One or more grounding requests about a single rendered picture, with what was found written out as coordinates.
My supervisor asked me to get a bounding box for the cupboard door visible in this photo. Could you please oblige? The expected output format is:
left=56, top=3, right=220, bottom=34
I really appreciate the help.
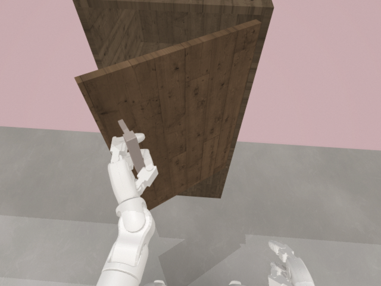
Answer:
left=75, top=19, right=262, bottom=211

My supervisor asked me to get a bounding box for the robot left hand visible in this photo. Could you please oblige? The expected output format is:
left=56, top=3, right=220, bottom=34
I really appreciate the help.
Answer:
left=108, top=133, right=158, bottom=204

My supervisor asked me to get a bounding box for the handle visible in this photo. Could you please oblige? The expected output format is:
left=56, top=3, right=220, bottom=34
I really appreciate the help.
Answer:
left=118, top=119, right=145, bottom=173

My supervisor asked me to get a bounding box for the robot right hand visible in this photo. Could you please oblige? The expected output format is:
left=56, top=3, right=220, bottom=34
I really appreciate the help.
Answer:
left=268, top=240, right=315, bottom=286

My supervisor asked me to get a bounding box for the robot left forearm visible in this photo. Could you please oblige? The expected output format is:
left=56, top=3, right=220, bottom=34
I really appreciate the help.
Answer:
left=96, top=197, right=155, bottom=286

